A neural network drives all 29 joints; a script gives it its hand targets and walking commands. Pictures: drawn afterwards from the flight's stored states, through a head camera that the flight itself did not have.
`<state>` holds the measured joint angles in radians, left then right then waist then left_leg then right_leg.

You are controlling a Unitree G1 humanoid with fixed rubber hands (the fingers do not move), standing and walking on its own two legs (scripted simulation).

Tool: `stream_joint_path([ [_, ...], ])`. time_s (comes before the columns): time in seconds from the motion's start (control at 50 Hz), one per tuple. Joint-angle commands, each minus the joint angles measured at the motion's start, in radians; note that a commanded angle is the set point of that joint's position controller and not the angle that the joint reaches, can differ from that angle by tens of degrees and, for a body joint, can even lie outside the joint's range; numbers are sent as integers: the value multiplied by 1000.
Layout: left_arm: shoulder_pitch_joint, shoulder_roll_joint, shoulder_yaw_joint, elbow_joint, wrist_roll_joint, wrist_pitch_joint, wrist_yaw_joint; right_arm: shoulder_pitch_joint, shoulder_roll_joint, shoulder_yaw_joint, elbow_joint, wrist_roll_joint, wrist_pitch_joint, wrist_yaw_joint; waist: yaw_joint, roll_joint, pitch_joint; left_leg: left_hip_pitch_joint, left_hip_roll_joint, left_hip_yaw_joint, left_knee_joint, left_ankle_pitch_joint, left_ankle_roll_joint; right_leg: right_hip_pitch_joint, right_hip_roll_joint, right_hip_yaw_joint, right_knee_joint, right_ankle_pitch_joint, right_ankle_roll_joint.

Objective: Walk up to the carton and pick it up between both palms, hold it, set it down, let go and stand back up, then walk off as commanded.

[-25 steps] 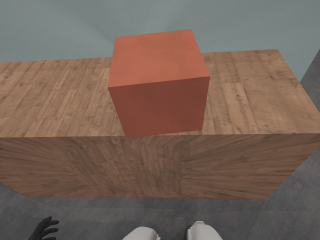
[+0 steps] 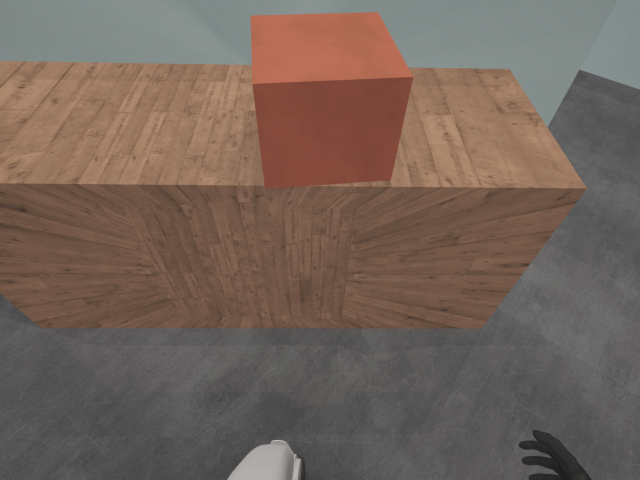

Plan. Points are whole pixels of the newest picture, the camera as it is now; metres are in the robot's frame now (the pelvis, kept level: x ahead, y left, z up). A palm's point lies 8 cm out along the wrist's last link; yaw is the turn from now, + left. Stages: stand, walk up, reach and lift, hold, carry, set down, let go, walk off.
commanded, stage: walk off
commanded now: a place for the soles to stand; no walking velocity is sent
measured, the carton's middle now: (322, 99) +0.82 +0.04 +0.03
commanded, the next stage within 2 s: stand in 1.92 s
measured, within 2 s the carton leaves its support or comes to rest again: neither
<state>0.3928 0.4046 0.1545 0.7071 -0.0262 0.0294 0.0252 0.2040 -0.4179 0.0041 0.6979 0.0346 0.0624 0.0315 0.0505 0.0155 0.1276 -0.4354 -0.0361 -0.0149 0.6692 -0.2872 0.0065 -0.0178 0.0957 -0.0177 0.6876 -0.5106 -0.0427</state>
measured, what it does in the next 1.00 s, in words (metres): steps on the spot: right foot, then left foot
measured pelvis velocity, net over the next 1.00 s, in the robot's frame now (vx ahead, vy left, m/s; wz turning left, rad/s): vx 0.05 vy -0.05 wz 0.04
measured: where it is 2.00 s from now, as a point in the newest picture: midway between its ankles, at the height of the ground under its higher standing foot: outside the picture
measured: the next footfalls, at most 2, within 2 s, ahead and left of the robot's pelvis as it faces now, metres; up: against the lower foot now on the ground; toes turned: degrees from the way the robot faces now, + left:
right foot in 0.02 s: -0.09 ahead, -0.07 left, +0.00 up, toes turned +0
left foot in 0.36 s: +0.13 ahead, +0.15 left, +0.00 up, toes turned -5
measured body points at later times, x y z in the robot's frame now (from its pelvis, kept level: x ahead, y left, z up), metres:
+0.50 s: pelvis +0.01 +0.02 -0.01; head +0.01 +0.01 +0.44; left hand +0.06 +0.35 -0.09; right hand +0.08 -0.31 -0.10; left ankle +0.09 +0.15 -0.72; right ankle -0.01 -0.09 -0.68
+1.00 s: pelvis +0.05 -0.05 +0.00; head +0.08 -0.11 +0.45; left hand +0.07 +0.30 -0.05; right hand +0.18 -0.37 -0.13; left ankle +0.06 +0.13 -0.68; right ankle +0.13 -0.15 -0.72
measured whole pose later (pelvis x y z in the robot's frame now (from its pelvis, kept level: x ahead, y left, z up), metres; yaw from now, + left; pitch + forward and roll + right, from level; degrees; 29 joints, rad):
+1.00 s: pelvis +0.05 -0.05 +0.00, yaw +3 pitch -2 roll +2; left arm 0.40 0.41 0.10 0.73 -0.03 -0.08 0.02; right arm 0.26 -0.50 -0.03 0.74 0.03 0.04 0.02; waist 0.05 0.11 0.09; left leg -0.41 -0.02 -0.13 0.91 -0.42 0.00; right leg -0.41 0.00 0.02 0.70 -0.24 -0.03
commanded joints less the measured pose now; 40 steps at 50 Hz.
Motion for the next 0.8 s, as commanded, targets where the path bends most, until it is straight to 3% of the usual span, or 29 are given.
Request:
stream_joint_path([
  [0.0, 244, 194, 43, 48, 41, -40, 12, 13, -137, -153, -102, -101, -8, -6, 104, -203, 2, -197, -92, -2, 590, -136, -21, 1, -258, 277, -483, 180, -25],
  [0.02, 121, 212, 28, 16, 50, -58, 16, 17, -166, -151, -103, -80, -24, -11, 17, -38, 112, -363, -38, -130, 555, -75, 13, -65, -306, 397, -460, 38, 8],
  [0.04, 99, 234, 22, -9, 53, -57, 19, 90, -193, -156, -79, -65, -33, -12, -10, 58, 15, -310, -45, -173, 556, -28, 2, 5, -318, 384, -428, 163, -5],
  [0.06, 8, 305, 42, -36, 64, -67, 26, 24, -242, -176, -113, -68, -27, -11, -26, -130, 70, -303, -8, -227, 571, -37, 13, -137, -432, 581, -507, -62, -73],
  [0.08, -60, 278, 28, -57, 61, -82, 25, 6, -241, -177, -96, -64, -35, 0, -45, -136, 194, -263, 21, -260, 562, 16, 19, -238, -401, 540, -537, -56, -52],
  [0.1, -70, 271, 18, -52, 57, -83, 11, 28, -265, -170, -65, -62, -42, 5, -37, -117, 191, -258, -12, -216, 501, 19, 12, -194, -335, 442, -530, -15, -23],
  [0.12, -71, 282, 22, -56, 77, -83, 9, 98, -265, -165, -62, -62, -42, 7, -62, -120, 150, -240, -12, -177, 443, -9, 16, -133, -327, 391, -490, 70, -22],
  [0.14, -45, 262, 14, -39, 65, -87, 3, 100, -264, -156, -48, -67, -51, -4, -56, -111, 140, -269, -23, -143, 357, -24, 13, -52, -313, 343, -411, 212, -17],
  [0.22, 64, 259, 6, -56, 58, -89, -9, 39, -265, -143, -81, -64, -68, -10, 19, -193, 139, -225, 5, -80, 198, -36, 26, -12, -307, 302, -373, 388, -41],
  [0.28, 22, 257, -11, -75, 60, -89, -10, 132, -249, -139, -56, -57, -89, -14, -46, -202, 15, 21, 52, -31, -36, 4, 48, -30, -282, 195, -190, 698, -28],
  [0.32, -45, 253, -19, -62, 61, -91, -13, 372, -253, -158, 28, -65, -117, -32, -201, -37, -123, 430, 31, -46, -262, 105, 65, -214, -198, 121, 290, 822, -9],
  [0.34, 12, 202, -32, -36, 63, -91, -13, 407, -274, -160, 53, -69, -125, -42, -188, 72, -163, 584, 90, -190, -232, 116, 89, -389, -123, 125, 446, 405, 18],
  [0.36, 28, 156, -44, -35, 60, -89, -23, 384, -332, -168, 40, -80, -127, -53, -149, 164, -150, 584, 235, -487, -220, -103, 127, -567, -28, 118, 571, -12, 12],
  [0.38, 25, 184, -36, -50, 53, -86, -20, 336, -366, -158, 28, -67, -129, -50, -111, 166, -138, 487, 364, -864, -386, -244, 207, -626, 2, 162, 588, -35, 12],
  [0.4, 23, 222, -20, -64, 60, -91, -27, 250, -361, -158, 18, -57, -129, -44, -73, 104, -58, 358, 383, -894, -446, -407, 237, -604, -45, 180, 536, -59, -10],
  [0.42, 7, 243, -17, -58, 58, -93, -33, 227, -354, -158, 16, -57, -126, -43, -79, 64, -14, 262, 367, -810, -435, -452, 267, -597, -86, 172, 510, -88, -1],
  [0.44, 5, 236, -11, -47, 48, -96, -42, 177, -340, -153, 8, -63, -125, -42, -67, 78, 40, 204, 341, -709, -433, -495, 270, -614, -105, 151, 484, -96, 8],
  [0.48, 60, 242, -5, -32, 48, -97, -61, 175, -329, -140, -13, -62, -131, -35, -45, 71, -3, 142, 303, -600, -420, -537, 219, -551, -133, 109, 344, -51, 9],
  [0.5, 21, 225, -7, -37, 48, -96, -58, 158, -318, -138, -10, -65, -132, -34, -50, 81, 25, 110, 288, -591, -404, -521, 232, -570, -136, 107, 312, -16, 20],
  [0.58, 97, 205, -2, 38, 30, -111, -40, 0, -285, -126, -33, -67, -104, -23, 6, 274, -25, -198, 216, -346, -349, -539, 206, -240, -134, 30, 155, 190, 25],
  [0.6, 157, 203, 9, 62, 35, -114, -36, -32, -267, -120, -40, -81, -99, -21, 47, 244, -15, -289, 195, -274, -293, -524, 164, -127, -133, 28, 103, 253, 17],
  [0.62, 186, 198, 5, 81, 37, -119, -31, -17, -240, -112, -45, -85, -93, -27, 53, 174, 6, -304, 175, -215, -203, -478, 138, -122, -138, 36, 48, 218, 13],
  [0.64, 233, 229, 16, 92, 44, -121, -19, -13, -210, -109, -40, -81, -87, -24, 76, 103, -1, -313, 130, -169, -42, -461, 126, -122, -164, 125, -43, 130, 8],
  [0.66, 208, 256, 14, 73, 56, -125, -12, 10, -160, -91, -53, -70, -77, -22, 60, -48, 40, -269, 31, -102, 151, -399, 97, -250, -268, 315, -247, -99, -15],
  [0.68, 145, 324, 16, 64, 67, -133, -7, 51, -136, -91, -33, -59, -66, -23, 21, -169, 65, -214, -36, -88, 379, -305, 34, -393, -413, 630, -514, -395, -43],
  [0.7, 55, 346, 12, 45, 65, -128, 7, 104, -157, -103, 3, -52, -54, -27, -38, -47, 49, -191, -14, -171, 437, -200, 30, -376, -414, 694, -546, -434, -33],
  [0.74, 6, 344, 16, 51, 50, -136, 9, 101, -201, -120, 43, -62, -48, -14, -45, -79, 54, -176, 28, -176, 402, -182, 20, -398, -405, 669, -537, -368, -70],
  [0.76, 4, 325, 13, 37, 49, -136, 9, 124, -215, -121, 50, -57, -47, -9, -41, -86, 9, -161, 32, -182, 375, -153, 11, -340, -372, 595, -512, -290, -40],
  [0.78, -1, 310, 18, 45, 46, -134, 10, 146, -212, -128, 72, -63, -43, -6, -49, -148, -31, -132, 38, -163, 367, -136, 6, -328, -340, 549, -498, -252, -30],
])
